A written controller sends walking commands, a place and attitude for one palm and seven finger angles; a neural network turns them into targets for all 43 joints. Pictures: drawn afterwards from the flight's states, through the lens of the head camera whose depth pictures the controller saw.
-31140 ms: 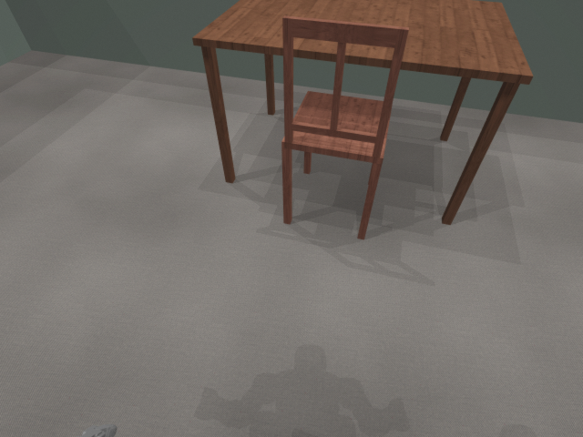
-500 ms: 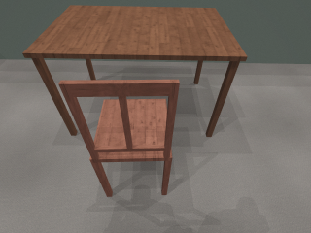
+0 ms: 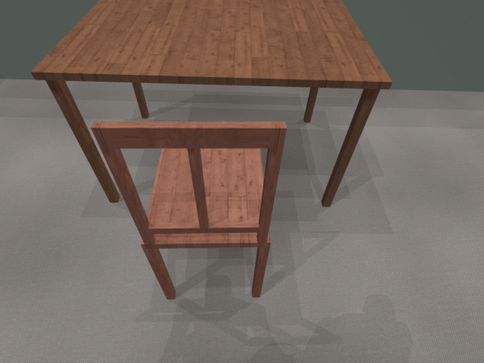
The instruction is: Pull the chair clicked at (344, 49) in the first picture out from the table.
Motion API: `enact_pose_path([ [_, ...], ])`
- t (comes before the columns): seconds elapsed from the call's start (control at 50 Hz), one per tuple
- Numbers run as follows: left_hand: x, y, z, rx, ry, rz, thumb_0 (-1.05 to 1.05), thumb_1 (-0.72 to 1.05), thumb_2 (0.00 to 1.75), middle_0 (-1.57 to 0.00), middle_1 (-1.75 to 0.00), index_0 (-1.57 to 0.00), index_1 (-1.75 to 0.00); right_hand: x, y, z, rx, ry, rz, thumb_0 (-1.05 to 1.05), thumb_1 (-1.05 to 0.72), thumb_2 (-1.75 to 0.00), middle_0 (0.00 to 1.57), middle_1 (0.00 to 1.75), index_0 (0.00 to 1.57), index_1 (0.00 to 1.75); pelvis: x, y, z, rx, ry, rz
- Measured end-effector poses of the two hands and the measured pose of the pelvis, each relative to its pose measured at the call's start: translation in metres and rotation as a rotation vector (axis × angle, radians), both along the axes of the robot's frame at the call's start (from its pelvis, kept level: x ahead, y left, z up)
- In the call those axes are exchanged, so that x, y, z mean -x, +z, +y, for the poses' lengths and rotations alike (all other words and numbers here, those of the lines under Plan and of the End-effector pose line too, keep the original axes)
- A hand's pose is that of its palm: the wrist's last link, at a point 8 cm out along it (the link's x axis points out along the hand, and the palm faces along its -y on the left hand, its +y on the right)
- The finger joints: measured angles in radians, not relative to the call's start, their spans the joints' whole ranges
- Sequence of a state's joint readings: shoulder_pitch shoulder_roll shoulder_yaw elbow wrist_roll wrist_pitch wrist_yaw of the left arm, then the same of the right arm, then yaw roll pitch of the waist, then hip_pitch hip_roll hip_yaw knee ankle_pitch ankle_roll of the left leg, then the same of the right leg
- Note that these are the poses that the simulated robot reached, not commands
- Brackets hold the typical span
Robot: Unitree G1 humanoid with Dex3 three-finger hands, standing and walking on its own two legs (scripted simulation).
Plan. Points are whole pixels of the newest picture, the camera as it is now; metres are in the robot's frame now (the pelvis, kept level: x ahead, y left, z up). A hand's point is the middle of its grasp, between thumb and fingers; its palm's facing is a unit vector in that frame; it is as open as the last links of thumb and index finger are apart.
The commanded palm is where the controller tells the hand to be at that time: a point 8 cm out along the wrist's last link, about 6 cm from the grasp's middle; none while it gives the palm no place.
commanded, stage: come to a stop and stand still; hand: left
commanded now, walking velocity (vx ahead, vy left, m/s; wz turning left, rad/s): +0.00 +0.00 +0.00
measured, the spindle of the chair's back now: (199, 191) +0.49 +0.14 -0.07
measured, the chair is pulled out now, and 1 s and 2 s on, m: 0.28 0.28 0.28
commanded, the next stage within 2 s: look again from close up in 0.14 s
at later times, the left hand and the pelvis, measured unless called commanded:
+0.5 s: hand out of the picture +0.01 +0.16 -0.17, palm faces +0.02 -0.98 -0.19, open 7.4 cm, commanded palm none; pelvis +0.01 -0.01 +0.00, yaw +0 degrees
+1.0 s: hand out of the picture -0.01 +0.15 -0.18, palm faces +0.03 -0.99 -0.17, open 7.4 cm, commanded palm none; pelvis +0.01 -0.01 +0.00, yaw +0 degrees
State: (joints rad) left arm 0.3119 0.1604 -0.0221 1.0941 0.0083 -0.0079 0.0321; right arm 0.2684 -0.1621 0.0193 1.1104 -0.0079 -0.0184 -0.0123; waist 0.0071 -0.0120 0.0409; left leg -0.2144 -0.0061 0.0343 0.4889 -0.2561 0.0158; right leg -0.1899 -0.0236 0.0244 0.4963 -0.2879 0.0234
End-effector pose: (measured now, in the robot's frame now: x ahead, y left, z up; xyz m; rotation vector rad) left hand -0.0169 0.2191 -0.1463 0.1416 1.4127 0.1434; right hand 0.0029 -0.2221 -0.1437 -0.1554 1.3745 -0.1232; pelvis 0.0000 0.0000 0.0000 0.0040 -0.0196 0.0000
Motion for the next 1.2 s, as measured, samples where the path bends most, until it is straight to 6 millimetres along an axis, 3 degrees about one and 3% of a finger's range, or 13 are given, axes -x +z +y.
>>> enact_pose_path([
  [0.24,-0.02,-0.001,-0.008,0.007,-0.008,-0.03,0.0,0.91,0.9,-0.2,-0.3,-0.2,-0.29,-0.018,0.002,-0.006,0.012,-0.004,-0.025,0.01,-0.92,-0.9,0.2,0.3,0.2,0.3,-0.008,0.001,-0.004,-0.002,-0.006,-0.002],
  [0.44,-0.025,0.002,-0.005,-0.009,-0.005,-0.036,0.0,0.91,0.9,-0.2,-0.3,-0.2,-0.29,-0.019,0.002,-0.009,0.009,-0.003,-0.015,0.01,-0.91,-0.9,0.2,0.3,0.2,0.3,-0.012,0.002,-0.008,-0.002,-0.004,-0.001],
  [1.2,-0.002,0.001,-0.024,0.02,0.023,0.011,0.0,0.91,0.9,-0.2,-0.3,-0.2,-0.29,-0.006,0.002,-0.01,-0.001,-0.01,0.026,0.01,-0.91,-0.9,0.2,0.3,0.2,0.3,-0.012,0.004,-0.015,0.0,0.002,0.0],
])
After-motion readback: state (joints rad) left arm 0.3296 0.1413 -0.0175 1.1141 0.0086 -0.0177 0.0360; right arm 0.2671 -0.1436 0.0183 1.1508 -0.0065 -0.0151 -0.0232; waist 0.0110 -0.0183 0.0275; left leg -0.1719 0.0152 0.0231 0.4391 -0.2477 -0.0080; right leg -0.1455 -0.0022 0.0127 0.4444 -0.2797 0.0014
